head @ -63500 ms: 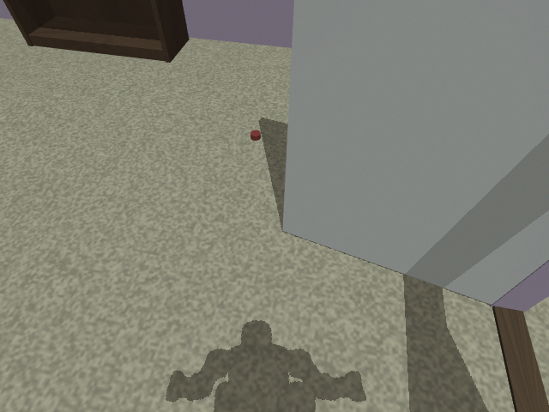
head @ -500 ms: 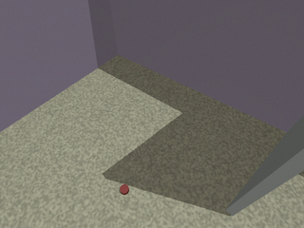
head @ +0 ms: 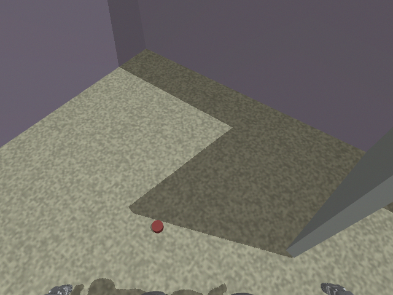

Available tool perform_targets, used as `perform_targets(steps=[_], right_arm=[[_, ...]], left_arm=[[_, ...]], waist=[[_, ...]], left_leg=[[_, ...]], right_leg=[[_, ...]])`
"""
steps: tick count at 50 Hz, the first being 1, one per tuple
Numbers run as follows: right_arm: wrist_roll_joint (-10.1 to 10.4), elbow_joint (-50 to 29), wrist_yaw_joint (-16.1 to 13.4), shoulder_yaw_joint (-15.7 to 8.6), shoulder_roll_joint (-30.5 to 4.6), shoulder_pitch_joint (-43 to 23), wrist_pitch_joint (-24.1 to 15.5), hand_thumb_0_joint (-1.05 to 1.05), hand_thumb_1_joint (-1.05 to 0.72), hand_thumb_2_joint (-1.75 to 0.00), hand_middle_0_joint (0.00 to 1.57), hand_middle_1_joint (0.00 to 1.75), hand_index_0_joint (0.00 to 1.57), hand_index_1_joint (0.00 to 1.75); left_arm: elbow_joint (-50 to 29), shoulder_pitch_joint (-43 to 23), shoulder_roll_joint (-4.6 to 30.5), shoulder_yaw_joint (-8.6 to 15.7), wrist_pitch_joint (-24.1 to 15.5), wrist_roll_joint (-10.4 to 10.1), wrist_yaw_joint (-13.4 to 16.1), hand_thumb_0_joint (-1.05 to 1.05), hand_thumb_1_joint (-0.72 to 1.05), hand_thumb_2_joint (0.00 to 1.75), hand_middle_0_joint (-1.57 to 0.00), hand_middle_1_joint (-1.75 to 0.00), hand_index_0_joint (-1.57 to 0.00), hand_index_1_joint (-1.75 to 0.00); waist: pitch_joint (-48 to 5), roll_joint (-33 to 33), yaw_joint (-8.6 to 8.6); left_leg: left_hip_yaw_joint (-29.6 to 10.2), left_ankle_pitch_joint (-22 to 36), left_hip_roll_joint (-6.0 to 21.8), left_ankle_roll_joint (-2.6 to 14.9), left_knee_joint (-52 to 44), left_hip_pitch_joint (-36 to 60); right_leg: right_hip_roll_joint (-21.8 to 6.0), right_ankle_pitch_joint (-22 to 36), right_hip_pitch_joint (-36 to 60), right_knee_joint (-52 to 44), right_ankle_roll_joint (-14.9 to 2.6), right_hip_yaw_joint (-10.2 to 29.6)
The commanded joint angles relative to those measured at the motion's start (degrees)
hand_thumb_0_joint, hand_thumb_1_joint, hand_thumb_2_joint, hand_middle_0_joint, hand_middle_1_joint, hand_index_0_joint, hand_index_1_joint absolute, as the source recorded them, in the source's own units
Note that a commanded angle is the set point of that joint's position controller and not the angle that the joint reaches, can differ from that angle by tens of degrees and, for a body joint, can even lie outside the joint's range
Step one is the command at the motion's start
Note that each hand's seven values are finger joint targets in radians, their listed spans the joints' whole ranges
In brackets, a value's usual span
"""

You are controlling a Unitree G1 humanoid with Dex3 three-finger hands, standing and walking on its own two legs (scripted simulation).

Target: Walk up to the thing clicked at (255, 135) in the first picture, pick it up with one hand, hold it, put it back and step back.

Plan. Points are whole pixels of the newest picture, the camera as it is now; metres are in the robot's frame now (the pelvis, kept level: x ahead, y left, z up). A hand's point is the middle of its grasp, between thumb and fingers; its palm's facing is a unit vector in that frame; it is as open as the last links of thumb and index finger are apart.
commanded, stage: step back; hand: left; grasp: from above
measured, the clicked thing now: (157, 226) +0.46 +0.19 -0.76
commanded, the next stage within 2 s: none
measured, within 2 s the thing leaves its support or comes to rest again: neither
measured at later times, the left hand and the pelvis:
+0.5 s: hand out of the picture +0.06 +0.30 -0.17, palm faces -0.06 -0.94 -0.34, open 7.4 cm; pelvis -0.09 +0.04 -0.01, yaw -1 degrees
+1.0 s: hand out of the picture -0.07 +0.26 -0.14, palm faces -0.07 -0.92 -0.40, open 7.4 cm; pelvis -0.20 +0.01 -0.01, yaw -5 degrees
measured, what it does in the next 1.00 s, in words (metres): walks backwards: left foot, then right foot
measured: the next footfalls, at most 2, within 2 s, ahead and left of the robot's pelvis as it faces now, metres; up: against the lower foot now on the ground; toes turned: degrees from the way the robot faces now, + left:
left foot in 0.34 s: -0.04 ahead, +0.13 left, +0.00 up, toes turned -1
right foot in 0.80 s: -0.14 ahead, -0.10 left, +0.00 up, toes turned -3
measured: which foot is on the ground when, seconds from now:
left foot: down 0.00-0.16, up 0.18-0.32, down 0.34-0.82, up 0.84-1.00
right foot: down 0.00-0.36, up 0.38-0.78, down 0.80-1.00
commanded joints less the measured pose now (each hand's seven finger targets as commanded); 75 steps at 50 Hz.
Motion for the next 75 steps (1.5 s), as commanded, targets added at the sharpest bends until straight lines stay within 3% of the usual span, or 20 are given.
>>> perform_targets(steps=[1, 5, 10, 16, 18, 19, 23, 32, 36, 40, 42, 43, 46, 52, 57, 58, 60, 64, 71, 75], right_arm=[[-0.14, -5.66, -0.55, -3.44, -14.05, 0.34, -0.12, 0.0, -0.9, -0.9, 0.2, 0.3, 0.2, 0.3], [-0.28, -7.98, -0.45, -4.19, -14.36, 0.22, 0.59, 0.0, -0.9, -0.9, 0.2, 0.3, 0.2, 0.3], [-0.62, -9.14, 0.31, -4.48, -12.66, 5.9, 1.68, 0.0, -0.9, -0.9, 0.2, 0.3, 0.2, 0.3], [-2.14, -8.46, -0.56, -4.57, -12.63, 11.43, -0.7, 0.0, -0.9, -0.9, 0.2, 0.3, 0.2, 0.3], [-3.84, -10.97, -1.01, -6.02, -20.18, 6.74, -1.36, 0.0, -0.9, -0.9, 0.2, 0.3, 0.2, 0.3], [-2.73, -11.79, -1.01, -6.68, -23.0, 8.64, -1.48, 0.0, -0.9, -0.9, 0.2, 0.3, 0.2, 0.3], [-2.55, -12.94, -2.57, -5.13, -15.59, 2.46, -1.74, 0.0, -0.9, -0.9, 0.2, 0.3, 0.2, 0.3], [-1.83, -14.74, -2.91, -5.63, -15.67, 8.67, -1.55, 0.0, -0.9, -0.9, 0.2, 0.3, 0.2, 0.3], [-1.94, -16.14, -2.62, -5.59, -16.81, 5.71, -1.27, 0.0, -0.9, -0.9, 0.2, 0.3, 0.2, 0.3], [-0.67, -16.55, -2.01, -4.29, -14.93, 2.74, -0.45, 0.0, -0.9, -0.9, 0.2, 0.3, 0.2, 0.3], [-0.07, -17.14, -2.44, -4.3, -12.74, 0.78, 0.01, 0.0, -0.9, -0.9, 0.2, 0.3, 0.2, 0.3], [-0.45, -15.86, -2.45, -4.6, -14.04, 3.22, 0.42, 0.0, -0.9, -0.9, 0.2, 0.3, 0.2, 0.3], [0.34, -14.18, -2.44, -3.47, -13.08, 7.33, -0.22, 0.0, -0.9, -0.9, 0.2, 0.3, 0.2, 0.3], [-0.82, -16.6, -2.7, -2.82, -12.05, 6.16, -0.99, 0.0, -0.9, -0.9, 0.2, 0.3, 0.2, 0.3], [-1.64, -13.71, -1.93, -4.18, -12.53, 13.68, -1.33, 0.0, -0.9, -0.9, 0.2, 0.3, 0.2, 0.3], [-2.24, -14.27, -1.84, -5.02, -15.07, 12.85, -1.56, 0.0, -0.9, -0.9, 0.2, 0.3, 0.2, 0.3], [-2.97, -16.44, -1.31, -6.97, -24.35, 8.53, -1.53, 0.0, -0.9, -0.9, 0.2, 0.3, 0.2, 0.3], [-2.6, -17.12, -2.29, -4.72, -16.68, 2.73, -2.05, 0.0, -0.9, -0.9, 0.2, 0.3, 0.2, 0.3], [-2.5, -17.89, -2.17, -5.3, -16.58, 6.69, -1.31, 0.0, -0.9, -0.9, 0.2, 0.3, 0.2, 0.3], [-2.57, -18.88, -1.72, -5.69, -18.91, 3.39, 0.08, 0.0, -0.9, -0.9, 0.2, 0.3, 0.2, 0.3]], left_arm=[[-6.36, 0.86, 12.6, 2.49, -0.23, 0.64, 1.03, 0.0, 0.9, 0.9, -0.2, -0.3, -0.2, -0.3], [-8.42, 1.4, 14.42, 3.05, 0.2, 1.19, 0.72, 0.0, 0.9, 0.9, -0.2, -0.3, -0.2, -0.3], [-13.14, -4.99, 19.28, 4.8, -0.21, 3.03, 1.17, 0.0, 0.9, 0.9, -0.2, -0.3, -0.2, -0.3], [-15.77, -4.15, 14.45, 3.57, 1.36, 1.67, 1.07, 0.0, 0.9, 0.9, -0.2, -0.3, -0.2, -0.3], [-16.21, -0.41, 9.71, 2.74, 1.86, 1.13, 1.49, 0.0, 0.9, 0.9, -0.2, -0.3, -0.2, -0.3], [-16.22, -1.84, 11.76, 3.44, 1.8, 1.71, 2.31, 0.0, 0.9, 0.9, -0.2, -0.3, -0.2, -0.3], [-14.12, 2.1, 12.15, 3.72, 1.86, 0.98, 1.94, 0.0, 0.9, 0.9, -0.2, -0.3, -0.2, -0.3], [-16.59, 1.51, 11.37, 4.65, 1.61, 1.73, 1.14, 0.0, 0.9, 0.9, -0.2, -0.3, -0.2, -0.3], [-15.85, 4.59, 10.85, 4.87, 1.19, 1.88, 0.45, 0.0, 0.9, 0.9, -0.2, -0.3, -0.2, -0.3], [-13.46, 11.09, 11.74, 5.47, 0.09, 2.88, 0.31, 0.0, 0.9, 0.9, -0.2, -0.3, -0.2, -0.3], [-16.45, 5.34, 21.01, 7.31, 0.13, 2.77, 0.21, 0.0, 0.9, 0.9, -0.2, -0.3, -0.2, -0.3], [-18.38, 2.18, 19.15, 7.02, -0.23, 2.98, 0.23, 0.0, 0.9, 0.9, -0.2, -0.3, -0.2, -0.3], [-19.69, -1.57, 13.63, 5.66, -0.07, 2.35, 0.99, 0.0, 0.9, 0.9, -0.2, -0.3, -0.2, -0.3], [-20.54, 5.52, 12.83, 5.51, 0.56, 2.72, 1.36, 0.0, 0.9, 0.9, -0.2, -0.3, -0.2, -0.3], [-22.19, 0.86, 13.74, 4.89, 1.75, 1.78, 0.63, 0.0, 0.9, 0.9, -0.2, -0.3, -0.2, -0.3], [-22.31, 1.94, 12.22, 4.35, 1.93, 1.73, 0.41, 0.0, 0.9, 0.9, -0.2, -0.3, -0.2, -0.3], [-22.89, -3.69, 13.07, 5.45, 1.73, 2.26, 1.17, 0.0, 0.9, 0.9, -0.2, -0.3, -0.2, -0.3], [-17.98, 5.14, 12.19, 5.94, 2.05, 1.1, 0.99, 0.0, 0.9, 0.9, -0.2, -0.3, -0.2, -0.3], [-17.49, 4.7, 11.25, 5.3, 1.57, 1.76, 0.27, 0.0, 0.9, 0.9, -0.2, -0.3, -0.2, -0.3], [-13.48, 11.46, 10.89, 4.77, 1.35, 1.75, -0.26, 0.0, 0.9, 0.9, -0.2, -0.3, -0.2, -0.3]], waist=[[-12.74, 2.46, -0.1], [-11.63, -0.34, 0.14], [-8.05, -13.1, -1.0], [-10.07, -3.63, -1.88], [-7.06, 11.35, 1.63], [-9.47, 13.32, -2.55], [-8.22, 9.14, 2.03], [-9.35, 6.54, -2.12], [-10.79, 7.76, -0.91], [-12.26, 3.97, 2.28], [-6.87, -17.18, 3.42], [-4.57, -13.07, 1.79], [-4.72, -7.26, -0.34], [-9.65, -9.37, 3.95], [-11.61, -7.18, -0.82], [-11.29, -1.2, -0.25], [-7.44, 13.92, -3.52], [-6.97, 5.59, 2.89], [-9.57, 9.93, -1.35], [-11.56, 14.19, 0.95]], left_leg=[[-6.22, 16.25, 6.43, 6.97, 3.09, 4.06], [-6.06, 3.46, 3.59, 7.39, 9.62, -0.62], [-5.63, -22.04, -4.62, 2.91, 37.07, -2.89], [-2.8, 0.28, -1.89, 1.9, -1.64, 0.44], [-24.66, 28.92, 14.59, 6.36, -4.5, 8.05], [-30.21, 31.12, 20.64, 12.15, -4.81, 4.64], [-13.42, 29.1, 9.76, 5.59, -0.64, 8.55], [-15.17, 29.57, 15.15, 14.98, 1.28, 12.88], [-14.82, 20.63, 15.41, 14.19, 2.21, 8.82], [-9.86, 7.81, 9.35, 6.5, 8.92, -4.35], [-3.47, -23.8, -7.05, 0.59, 31.81, -12.23], [-8.99, -24.8, -5.89, 0.29, 40.58, -10.79], [-8.98, -17.51, -8.05, 0.12, 42.5, -13.12], [-4.91, -19.51, -4.68, -0.64, 23.9, -14.58], [-0.54, -2.14, -3.3, 1.88, -0.5, 1.24], [-10.15, -2.29, 2.93, 4.41, -3.29, 4.19], [-34.34, 6.24, 22.64, 18.41, -9.78, -6.92], [-16.08, 18.26, 13.0, 12.9, -2.58, -1.65], [-14.45, 15.29, 13.0, 15.44, -0.35, 7.58], [-14.17, 4.53, 12.45, 12.16, -1.06, 0.84]], right_leg=[[-4.28, 16.51, -1.25, 5.32, -4.99, 4.77], [-6.98, 12.72, -5.46, 5.6, -8.62, 9.41], [-20.4, 11.83, -15.13, -6.09, -17.86, 21.45], [-8.37, 14.1, -3.4, 11.86, -7.06, 9.81], [7.48, -19.3, -21.15, 27.03, -2.09, 6.01], [7.71, -24.44, -19.12, 33.31, -1.26, 11.51], [6.47, -11.7, -20.76, 39.09, -1.39, 12.12], [4.43, -16.5, -16.99, 31.23, 0.61, 7.45], [1.41, -14.41, -10.45, 18.74, -0.31, 3.83], [-1.46, 4.38, 5.5, -3.44, -2.87, 5.56], [-21.07, 9.49, -6.03, -9.46, -17.91, 30.5], [-22.28, 11.57, -10.15, -9.47, -18.51, 30.55], [-12.33, 22.75, -4.69, -2.89, -12.96, 13.92], [-13.28, 29.67, 10.2, 2.07, -13.81, 13.49], [-11.21, 13.57, -0.16, 5.4, -8.78, 11.41], [-7.66, 4.5, -6.73, 9.07, -5.75, 9.38], [4.58, -23.31, -13.43, 33.3, -1.03, 5.52], [7.0, -15.1, -17.2, 47.24, -1.35, 11.07], [3.85, -17.08, -14.5, 29.98, 2.21, 5.52], [1.73, -11.19, -3.19, 9.83, -0.02, -0.2]])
